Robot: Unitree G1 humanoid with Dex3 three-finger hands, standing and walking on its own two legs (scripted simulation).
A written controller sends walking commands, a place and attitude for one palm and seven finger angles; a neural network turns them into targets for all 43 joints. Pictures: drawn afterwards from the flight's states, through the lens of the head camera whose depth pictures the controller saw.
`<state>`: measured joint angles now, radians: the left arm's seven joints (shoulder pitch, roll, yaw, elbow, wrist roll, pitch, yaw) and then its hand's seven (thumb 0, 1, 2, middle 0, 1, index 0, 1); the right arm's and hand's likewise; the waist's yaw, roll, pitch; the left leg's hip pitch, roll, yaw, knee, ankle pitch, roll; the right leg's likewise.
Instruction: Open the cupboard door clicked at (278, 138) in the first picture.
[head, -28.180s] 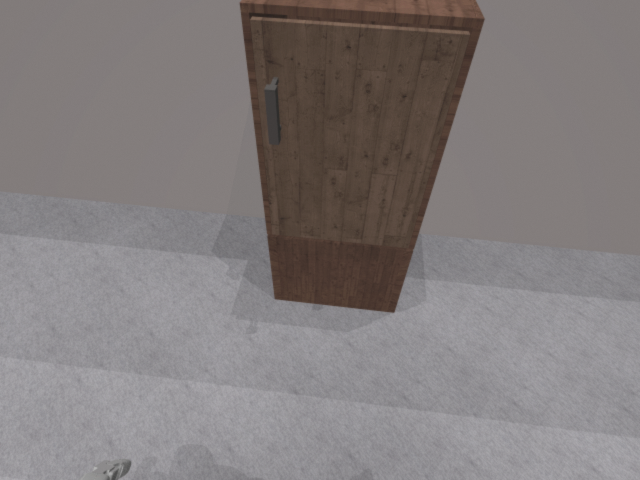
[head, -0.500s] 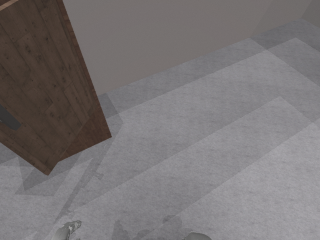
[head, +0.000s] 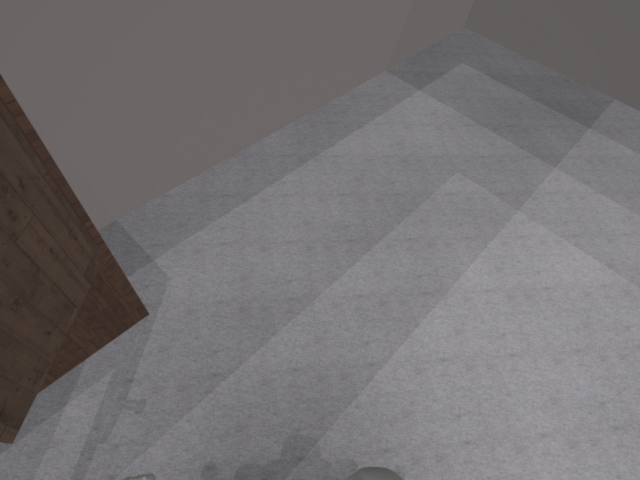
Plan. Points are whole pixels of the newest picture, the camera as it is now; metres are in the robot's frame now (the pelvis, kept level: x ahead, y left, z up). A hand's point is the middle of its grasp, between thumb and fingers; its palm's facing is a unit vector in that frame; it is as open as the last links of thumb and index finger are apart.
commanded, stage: walk to a spot facing it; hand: left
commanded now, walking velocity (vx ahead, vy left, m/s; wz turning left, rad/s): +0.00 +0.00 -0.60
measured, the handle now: out of the picture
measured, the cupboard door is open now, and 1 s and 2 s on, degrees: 39 39 39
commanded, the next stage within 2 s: turn to face it in 1.48 s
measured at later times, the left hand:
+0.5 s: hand (225, 447) +0.17 +0.13 -0.15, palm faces -0.26 -0.94 -0.24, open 7.3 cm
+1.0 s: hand (303, 286) +0.44 +0.05 -0.15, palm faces -0.57 -0.80 -0.19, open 7.4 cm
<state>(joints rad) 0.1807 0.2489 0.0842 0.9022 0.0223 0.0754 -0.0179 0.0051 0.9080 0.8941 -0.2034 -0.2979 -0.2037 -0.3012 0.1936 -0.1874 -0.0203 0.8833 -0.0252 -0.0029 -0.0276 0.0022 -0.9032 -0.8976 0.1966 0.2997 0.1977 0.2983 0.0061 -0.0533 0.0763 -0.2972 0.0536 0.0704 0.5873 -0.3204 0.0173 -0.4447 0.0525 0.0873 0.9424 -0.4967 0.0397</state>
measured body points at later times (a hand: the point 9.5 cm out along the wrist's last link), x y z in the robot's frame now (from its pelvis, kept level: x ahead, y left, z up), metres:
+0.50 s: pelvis +0.05 -0.04 +0.01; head +0.09 -0.06 +0.45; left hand +0.19 +0.18 -0.13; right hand +0.02 -0.30 -0.14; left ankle +0.09 +0.10 -0.66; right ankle +0.00 -0.13 -0.73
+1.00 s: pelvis +0.24 -0.06 +0.01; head +0.28 -0.07 +0.46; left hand +0.47 +0.09 -0.13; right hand +0.10 -0.25 -0.13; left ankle +0.26 +0.06 -0.73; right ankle +0.20 -0.21 -0.66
